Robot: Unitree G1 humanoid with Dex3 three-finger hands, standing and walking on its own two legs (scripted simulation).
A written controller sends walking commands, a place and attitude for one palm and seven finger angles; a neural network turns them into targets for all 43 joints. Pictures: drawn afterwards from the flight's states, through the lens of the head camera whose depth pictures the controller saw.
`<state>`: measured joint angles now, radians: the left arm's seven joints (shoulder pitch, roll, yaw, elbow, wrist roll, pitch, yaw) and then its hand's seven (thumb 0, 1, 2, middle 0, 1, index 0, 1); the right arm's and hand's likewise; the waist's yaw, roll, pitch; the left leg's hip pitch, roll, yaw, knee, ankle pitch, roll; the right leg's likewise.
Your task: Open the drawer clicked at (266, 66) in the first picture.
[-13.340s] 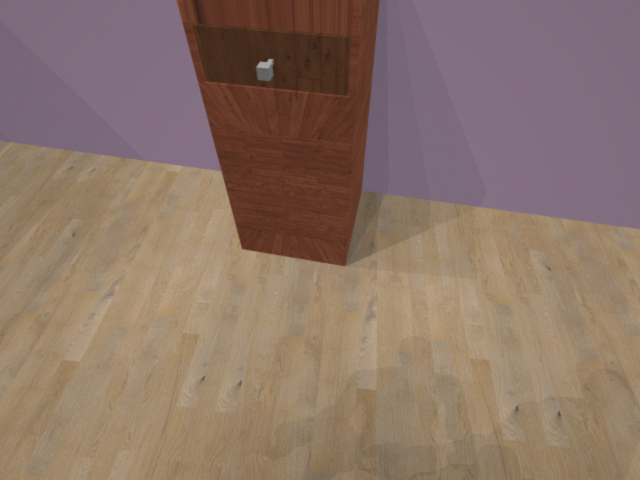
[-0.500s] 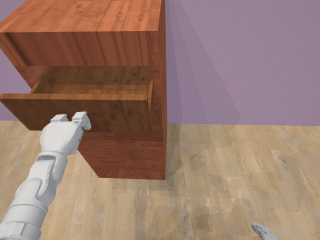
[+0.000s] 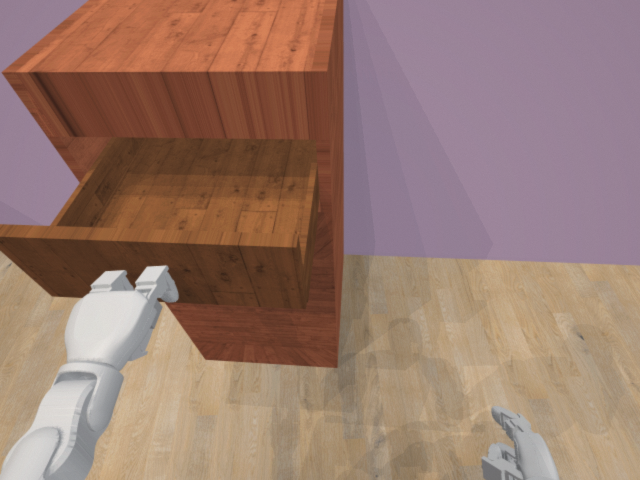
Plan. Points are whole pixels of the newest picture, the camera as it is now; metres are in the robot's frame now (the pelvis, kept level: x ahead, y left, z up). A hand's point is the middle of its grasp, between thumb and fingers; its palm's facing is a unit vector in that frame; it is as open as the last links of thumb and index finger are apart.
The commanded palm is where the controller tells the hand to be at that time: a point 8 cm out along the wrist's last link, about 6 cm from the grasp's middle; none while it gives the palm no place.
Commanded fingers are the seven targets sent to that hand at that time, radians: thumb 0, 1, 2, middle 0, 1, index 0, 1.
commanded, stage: pull the drawer open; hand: left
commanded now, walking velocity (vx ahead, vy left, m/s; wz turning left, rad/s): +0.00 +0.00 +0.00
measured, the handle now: (147, 299) +0.31 +0.26 +0.05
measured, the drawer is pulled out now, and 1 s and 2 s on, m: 0.20 0.30 0.30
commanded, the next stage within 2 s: open the thumb to release the handle in 1.26 s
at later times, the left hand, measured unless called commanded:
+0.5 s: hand (120, 382) +0.21 +0.26 +0.03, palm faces -0.01 -0.06 -1.00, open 6.4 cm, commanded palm +0.18 +0.26 +0.09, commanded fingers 0.00 0.90 0.90 -0.40 -1.35 -0.40 -1.35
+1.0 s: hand (102, 428) +0.16 +0.26 +0.03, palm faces -0.01 -0.06 -1.00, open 6.5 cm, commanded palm +0.12 +0.26 +0.09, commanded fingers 0.00 0.90 0.90 -0.40 -1.35 -0.40 -1.35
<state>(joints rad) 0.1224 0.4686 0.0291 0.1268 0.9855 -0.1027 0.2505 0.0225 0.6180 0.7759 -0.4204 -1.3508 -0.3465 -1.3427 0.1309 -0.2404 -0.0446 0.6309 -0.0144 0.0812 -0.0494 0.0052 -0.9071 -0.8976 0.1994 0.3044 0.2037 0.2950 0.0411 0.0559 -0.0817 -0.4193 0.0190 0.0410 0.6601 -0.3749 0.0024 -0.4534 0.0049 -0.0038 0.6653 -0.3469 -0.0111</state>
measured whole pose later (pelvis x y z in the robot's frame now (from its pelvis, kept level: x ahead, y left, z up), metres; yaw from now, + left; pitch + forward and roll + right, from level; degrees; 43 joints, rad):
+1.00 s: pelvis +0.00 +0.00 -0.01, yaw +0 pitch +7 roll +0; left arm 0.58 0.47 0.08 -0.21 0.96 -0.11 0.34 0.05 0.64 0.73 -0.42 -1.35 -0.33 -1.34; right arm 0.11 -0.23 -0.02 0.59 -0.04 0.08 -0.02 0.01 -0.91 -0.90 0.20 0.30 0.20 0.30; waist 0.07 0.06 -0.09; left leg -0.44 0.03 0.04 0.74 -0.42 -0.01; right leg -0.48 0.02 -0.01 0.74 -0.38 -0.02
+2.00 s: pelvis -0.02 -0.01 -0.01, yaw +1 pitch +5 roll +0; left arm 0.46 0.47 0.08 -0.15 0.96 -0.12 0.29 0.00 -0.42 0.33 -0.33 -1.21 -0.36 -1.22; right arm 0.11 -0.24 -0.02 0.61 -0.04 0.07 -0.05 0.01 -0.91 -0.90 0.20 0.30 0.20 0.30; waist 0.09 0.06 -0.06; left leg -0.42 0.02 0.01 0.72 -0.38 -0.02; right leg -0.45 0.01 -0.03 0.72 -0.36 -0.03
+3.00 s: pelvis -0.02 +0.00 +0.02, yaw +2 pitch -1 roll +0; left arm 0.34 0.55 0.07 -0.37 0.86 0.00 0.05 0.00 -0.49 0.30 -0.32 -1.20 -0.36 -1.22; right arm 0.09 -0.25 0.02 0.61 0.00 0.09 -0.05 0.01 -0.91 -0.90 0.20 0.30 0.20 0.30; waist 0.12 0.11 -0.01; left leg -0.19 0.00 0.00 0.50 -0.28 0.01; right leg -0.20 -0.01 -0.04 0.49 -0.26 0.00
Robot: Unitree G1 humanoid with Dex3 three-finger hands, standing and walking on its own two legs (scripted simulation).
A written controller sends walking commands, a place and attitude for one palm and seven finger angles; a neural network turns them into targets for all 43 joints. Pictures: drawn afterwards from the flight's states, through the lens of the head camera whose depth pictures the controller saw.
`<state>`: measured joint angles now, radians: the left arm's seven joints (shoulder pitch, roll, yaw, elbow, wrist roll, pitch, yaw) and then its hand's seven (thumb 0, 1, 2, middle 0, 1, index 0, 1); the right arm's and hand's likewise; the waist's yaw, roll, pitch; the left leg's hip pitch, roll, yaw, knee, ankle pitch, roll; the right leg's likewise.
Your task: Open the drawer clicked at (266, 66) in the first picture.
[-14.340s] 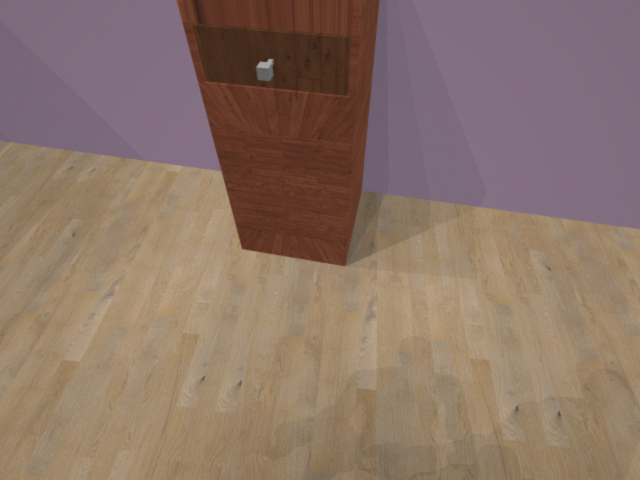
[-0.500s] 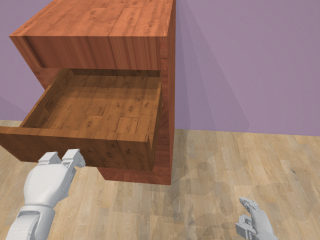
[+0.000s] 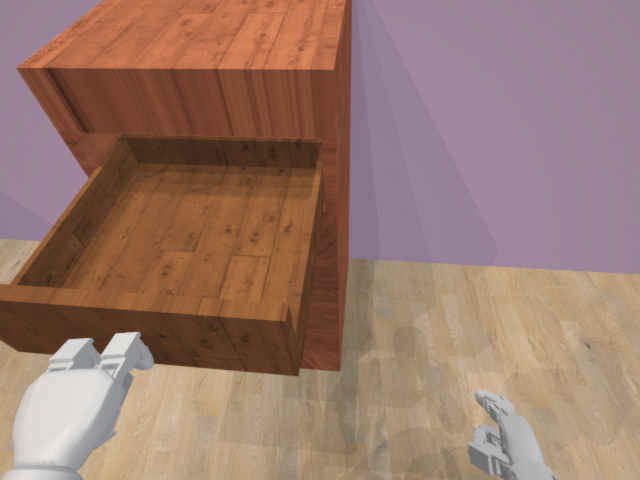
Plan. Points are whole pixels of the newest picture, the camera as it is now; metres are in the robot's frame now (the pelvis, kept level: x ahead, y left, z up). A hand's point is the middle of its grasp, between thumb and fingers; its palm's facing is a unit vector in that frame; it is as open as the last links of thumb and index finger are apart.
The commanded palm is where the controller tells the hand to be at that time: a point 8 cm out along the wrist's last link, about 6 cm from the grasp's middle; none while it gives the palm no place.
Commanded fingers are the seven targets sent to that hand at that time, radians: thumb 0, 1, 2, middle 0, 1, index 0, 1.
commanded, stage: pull the drawer open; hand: left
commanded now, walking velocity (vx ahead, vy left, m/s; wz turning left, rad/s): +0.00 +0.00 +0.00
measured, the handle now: (115, 369) +0.21 +0.26 +0.06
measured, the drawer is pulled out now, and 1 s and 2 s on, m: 0.30 0.30 0.30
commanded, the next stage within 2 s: open the thumb to release the handle in 0.26 s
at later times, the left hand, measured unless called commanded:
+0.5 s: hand (103, 416) +0.17 +0.26 +0.04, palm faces +0.03 -0.04 -1.00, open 6.5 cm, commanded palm +0.15 +0.27 +0.10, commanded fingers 0.00 0.34 0.66 -0.36 -1.29 -0.36 -1.29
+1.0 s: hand (100, 418) +0.16 +0.26 +0.05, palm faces +0.01 -0.06 -1.00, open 13.2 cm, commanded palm +0.14 +0.26 +0.10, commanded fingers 0.00 -0.50 0.30 -0.30 -1.20 -0.30 -1.20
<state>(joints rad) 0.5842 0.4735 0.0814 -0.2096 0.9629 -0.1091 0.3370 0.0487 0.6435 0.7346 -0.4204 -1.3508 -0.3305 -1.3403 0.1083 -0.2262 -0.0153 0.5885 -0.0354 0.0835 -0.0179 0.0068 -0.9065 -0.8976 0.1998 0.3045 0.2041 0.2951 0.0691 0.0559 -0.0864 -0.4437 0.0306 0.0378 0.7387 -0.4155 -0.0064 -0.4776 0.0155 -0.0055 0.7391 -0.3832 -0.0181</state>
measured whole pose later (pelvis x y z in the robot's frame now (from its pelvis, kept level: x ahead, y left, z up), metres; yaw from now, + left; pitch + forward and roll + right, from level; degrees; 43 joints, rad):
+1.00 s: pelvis -0.01 -0.01 +0.00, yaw +2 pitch +5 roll +0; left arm 0.46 0.47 0.08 -0.15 0.96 -0.12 0.29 0.00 -0.42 0.33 -0.33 -1.21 -0.36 -1.22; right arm 0.11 -0.24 -0.02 0.61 -0.04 0.07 -0.05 0.01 -0.91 -0.90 0.20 0.30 0.20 0.30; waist 0.09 0.06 -0.06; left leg -0.42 0.02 0.01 0.72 -0.38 -0.02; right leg -0.45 0.01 -0.03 0.72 -0.36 -0.03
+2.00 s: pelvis -0.02 +0.01 +0.02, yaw +3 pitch -1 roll +0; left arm 0.34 0.55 0.07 -0.37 0.86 0.00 0.05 0.00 -0.49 0.30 -0.32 -1.20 -0.36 -1.22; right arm 0.09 -0.25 0.02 0.61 0.00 0.09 -0.05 0.01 -0.91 -0.90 0.20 0.30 0.20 0.30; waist 0.12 0.11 -0.01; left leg -0.19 0.00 0.00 0.50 -0.28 0.01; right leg -0.20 -0.01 -0.04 0.49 -0.26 0.00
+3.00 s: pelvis -0.03 +0.00 +0.03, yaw +4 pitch -3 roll +0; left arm 0.28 0.67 0.23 -0.45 0.67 -0.03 -0.15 0.00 -0.49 0.30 -0.32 -1.20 -0.32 -1.20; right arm 0.12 -0.29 0.03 0.59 0.02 0.05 -0.03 0.01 -0.91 -0.90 0.20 0.30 0.20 0.29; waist 0.11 0.12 0.02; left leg -0.19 0.00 -0.03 0.49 -0.25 0.00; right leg -0.19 -0.01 -0.07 0.46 -0.23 -0.01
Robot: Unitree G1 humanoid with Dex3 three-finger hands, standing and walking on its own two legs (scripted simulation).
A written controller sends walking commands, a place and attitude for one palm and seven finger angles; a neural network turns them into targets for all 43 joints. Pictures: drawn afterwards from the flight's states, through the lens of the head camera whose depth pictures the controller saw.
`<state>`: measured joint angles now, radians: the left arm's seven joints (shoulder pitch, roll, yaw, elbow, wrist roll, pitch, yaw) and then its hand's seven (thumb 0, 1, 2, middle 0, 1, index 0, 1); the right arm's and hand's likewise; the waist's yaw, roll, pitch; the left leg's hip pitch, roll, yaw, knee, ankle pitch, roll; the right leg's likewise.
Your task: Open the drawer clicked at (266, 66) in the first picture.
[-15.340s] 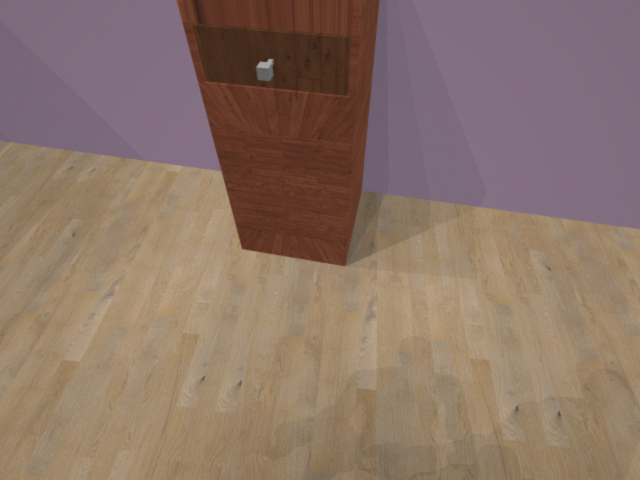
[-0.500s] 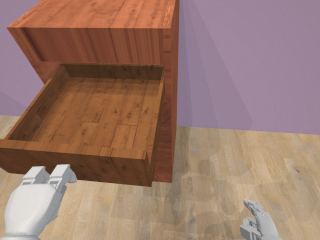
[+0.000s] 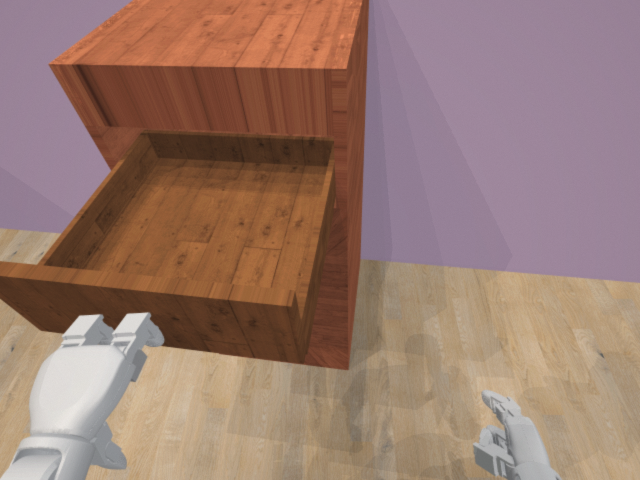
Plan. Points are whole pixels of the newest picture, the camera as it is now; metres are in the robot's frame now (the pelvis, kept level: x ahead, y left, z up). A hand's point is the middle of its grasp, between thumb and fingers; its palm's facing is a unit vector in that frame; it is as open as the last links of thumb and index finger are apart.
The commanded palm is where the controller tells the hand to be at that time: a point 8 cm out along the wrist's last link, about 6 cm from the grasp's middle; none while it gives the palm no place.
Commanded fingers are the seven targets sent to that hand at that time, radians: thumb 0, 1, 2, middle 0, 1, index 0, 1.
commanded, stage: lift the hand off the handle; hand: left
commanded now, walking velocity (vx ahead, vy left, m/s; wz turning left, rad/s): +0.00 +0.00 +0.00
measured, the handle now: (131, 348) +0.24 +0.26 +0.06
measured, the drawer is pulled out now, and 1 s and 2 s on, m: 0.30 0.30 0.30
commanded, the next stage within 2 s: draw the hand back to the body in 1.56 s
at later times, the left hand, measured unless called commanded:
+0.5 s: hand (106, 374) +0.20 +0.27 +0.07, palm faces +0.08 -0.04 -1.00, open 13.5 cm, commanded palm +0.17 +0.27 +0.13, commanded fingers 0.00 -0.50 0.30 -0.30 -1.20 -0.30 -1.20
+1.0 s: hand (69, 339) +0.20 +0.27 +0.15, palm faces +0.11 -0.04 -0.99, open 13.6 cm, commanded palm +0.17 +0.27 +0.20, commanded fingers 0.00 -0.50 0.30 -0.30 -1.20 -0.30 -1.20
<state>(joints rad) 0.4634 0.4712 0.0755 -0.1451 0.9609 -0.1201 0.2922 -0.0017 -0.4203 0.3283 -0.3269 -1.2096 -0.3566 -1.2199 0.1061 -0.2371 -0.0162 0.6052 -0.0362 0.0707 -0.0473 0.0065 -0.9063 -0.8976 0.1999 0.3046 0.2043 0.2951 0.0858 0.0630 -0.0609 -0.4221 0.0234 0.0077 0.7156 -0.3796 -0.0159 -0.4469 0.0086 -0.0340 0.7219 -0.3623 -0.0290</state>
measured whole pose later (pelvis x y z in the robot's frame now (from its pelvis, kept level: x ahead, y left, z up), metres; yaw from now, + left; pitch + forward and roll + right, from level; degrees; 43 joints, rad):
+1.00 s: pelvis +0.00 +0.02 +0.02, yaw +1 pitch -1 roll +0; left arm 0.34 0.55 0.07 -0.37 0.86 0.00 0.05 0.00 -0.49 0.30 -0.32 -1.20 -0.36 -1.22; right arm 0.09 -0.25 0.02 0.61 0.00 0.09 -0.05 0.01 -0.91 -0.90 0.20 0.30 0.20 0.30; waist 0.12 0.11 -0.01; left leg -0.19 0.00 0.00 0.50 -0.28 0.01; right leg -0.20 -0.01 -0.04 0.49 -0.26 0.00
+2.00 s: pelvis -0.01 +0.01 +0.02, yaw +2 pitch -3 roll +0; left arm 0.28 0.67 0.23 -0.45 0.67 -0.03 -0.15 0.00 -0.49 0.30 -0.32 -1.20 -0.32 -1.20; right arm 0.12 -0.29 0.03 0.59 0.02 0.05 -0.03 0.01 -0.91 -0.90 0.20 0.30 0.20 0.29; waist 0.11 0.12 0.02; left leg -0.19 0.00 -0.03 0.49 -0.25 0.00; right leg -0.19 -0.01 -0.07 0.46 -0.23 -0.01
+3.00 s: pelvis +0.01 +0.00 +0.03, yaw +1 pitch -4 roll -1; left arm 0.46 0.35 0.37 -0.54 -0.09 -0.14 0.09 0.00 0.49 0.72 -0.24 -0.56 -0.24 -0.56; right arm 0.17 -0.22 0.00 0.63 0.00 -0.11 -0.07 0.01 -0.91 -0.90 0.20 0.30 0.20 0.30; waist 0.07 0.08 0.02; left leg -0.08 0.03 -0.01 0.41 -0.26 -0.01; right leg -0.08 0.02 -0.05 0.38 -0.23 -0.02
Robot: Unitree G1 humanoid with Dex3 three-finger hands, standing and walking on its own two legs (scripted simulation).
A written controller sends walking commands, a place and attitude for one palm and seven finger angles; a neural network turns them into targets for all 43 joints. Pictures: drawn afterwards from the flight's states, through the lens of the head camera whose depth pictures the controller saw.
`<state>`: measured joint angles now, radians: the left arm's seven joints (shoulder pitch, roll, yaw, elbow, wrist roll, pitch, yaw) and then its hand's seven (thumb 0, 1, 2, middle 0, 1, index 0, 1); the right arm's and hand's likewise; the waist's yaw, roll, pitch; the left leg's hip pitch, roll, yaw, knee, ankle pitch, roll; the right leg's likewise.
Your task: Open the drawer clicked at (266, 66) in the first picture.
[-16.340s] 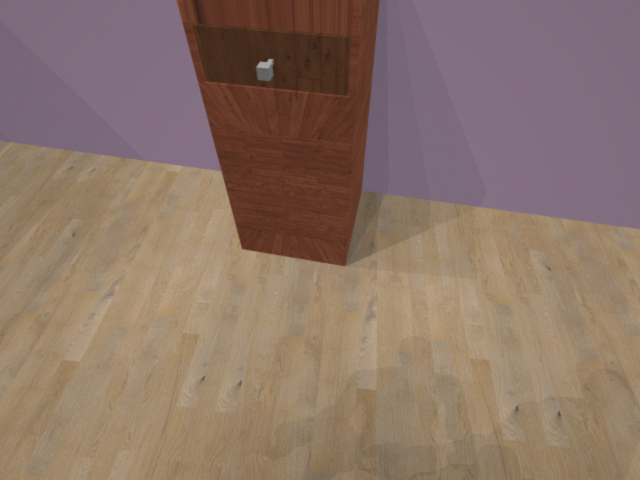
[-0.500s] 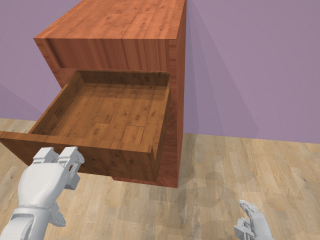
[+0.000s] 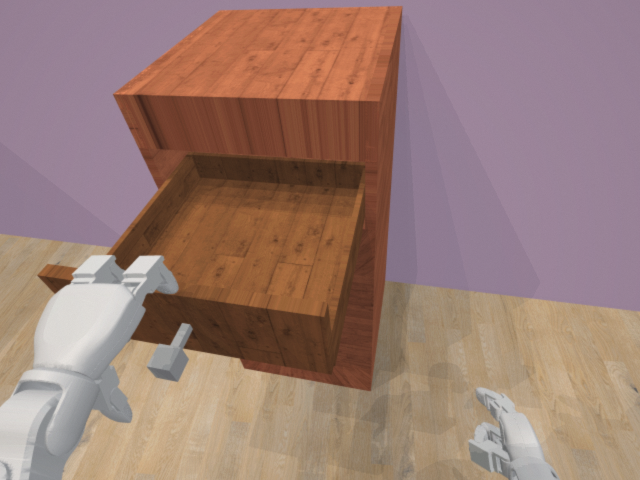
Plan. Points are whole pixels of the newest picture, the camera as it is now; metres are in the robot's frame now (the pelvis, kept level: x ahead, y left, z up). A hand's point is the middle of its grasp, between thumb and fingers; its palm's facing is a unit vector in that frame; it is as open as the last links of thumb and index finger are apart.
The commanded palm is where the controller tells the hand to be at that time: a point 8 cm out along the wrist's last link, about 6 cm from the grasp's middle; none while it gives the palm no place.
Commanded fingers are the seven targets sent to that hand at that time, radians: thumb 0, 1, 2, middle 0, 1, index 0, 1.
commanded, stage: lift the hand off the handle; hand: left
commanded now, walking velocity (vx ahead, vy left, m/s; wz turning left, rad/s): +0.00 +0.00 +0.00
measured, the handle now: (174, 350) +0.24 +0.24 +0.04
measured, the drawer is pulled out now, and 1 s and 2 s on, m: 0.30 0.30 0.30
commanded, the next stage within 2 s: draw the hand back to the body in 0.56 s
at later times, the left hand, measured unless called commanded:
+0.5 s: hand (98, 303) +0.21 +0.25 +0.19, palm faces +0.14 -0.03 -0.99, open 13.8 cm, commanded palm +0.18 +0.25 +0.24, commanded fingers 0.00 -0.50 0.30 -0.30 -1.20 -0.30 -1.20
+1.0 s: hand (90, 319) +0.20 +0.26 +0.18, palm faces +0.10 -0.05 -0.99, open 13.8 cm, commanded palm +0.16 +0.26 +0.24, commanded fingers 0.00 -0.50 0.30 -0.30 -1.20 -0.30 -1.20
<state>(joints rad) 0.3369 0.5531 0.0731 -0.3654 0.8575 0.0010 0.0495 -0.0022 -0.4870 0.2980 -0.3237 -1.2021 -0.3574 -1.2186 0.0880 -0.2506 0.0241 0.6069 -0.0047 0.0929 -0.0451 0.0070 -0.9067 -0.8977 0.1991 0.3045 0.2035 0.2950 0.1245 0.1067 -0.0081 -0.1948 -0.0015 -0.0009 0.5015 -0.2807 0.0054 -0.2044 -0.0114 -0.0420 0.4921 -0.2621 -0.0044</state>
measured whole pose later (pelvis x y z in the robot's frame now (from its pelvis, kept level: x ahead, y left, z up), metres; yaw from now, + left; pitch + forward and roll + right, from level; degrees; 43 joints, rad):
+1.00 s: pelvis -0.01 -0.01 +0.00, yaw +1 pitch -3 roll +0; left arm 0.28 0.67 0.23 -0.45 0.67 -0.03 -0.15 0.00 -0.49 0.30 -0.32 -1.20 -0.32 -1.20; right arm 0.12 -0.29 0.03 0.59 0.02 0.05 -0.03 0.01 -0.91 -0.90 0.20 0.30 0.20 0.29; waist 0.11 0.12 0.02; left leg -0.19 0.00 -0.03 0.49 -0.25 0.00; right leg -0.19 -0.01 -0.07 0.46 -0.23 -0.01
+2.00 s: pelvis +0.01 -0.01 +0.01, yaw +0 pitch -4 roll -1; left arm 0.46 0.35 0.37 -0.54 -0.09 -0.14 0.09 0.00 0.49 0.72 -0.24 -0.56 -0.24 -0.56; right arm 0.17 -0.22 0.00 0.63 0.00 -0.11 -0.07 0.01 -0.91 -0.90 0.20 0.30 0.20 0.30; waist 0.07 0.08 0.02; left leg -0.08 0.03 -0.01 0.41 -0.26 -0.01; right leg -0.08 0.02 -0.05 0.38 -0.23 -0.02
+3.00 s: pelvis -0.07 +0.01 -0.01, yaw +0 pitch +0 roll +0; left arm 0.54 0.43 0.51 -0.71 -0.03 -0.25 0.14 0.01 0.89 0.90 -0.22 -0.30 -0.21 -0.30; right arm 0.20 -0.19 0.01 0.53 0.00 -0.10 -0.06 0.01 -0.90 -0.90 0.20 0.30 0.21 0.30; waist 0.02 -0.01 0.05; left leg -0.41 -0.01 0.01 0.63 -0.23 0.03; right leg -0.42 -0.03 -0.03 0.61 -0.20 0.01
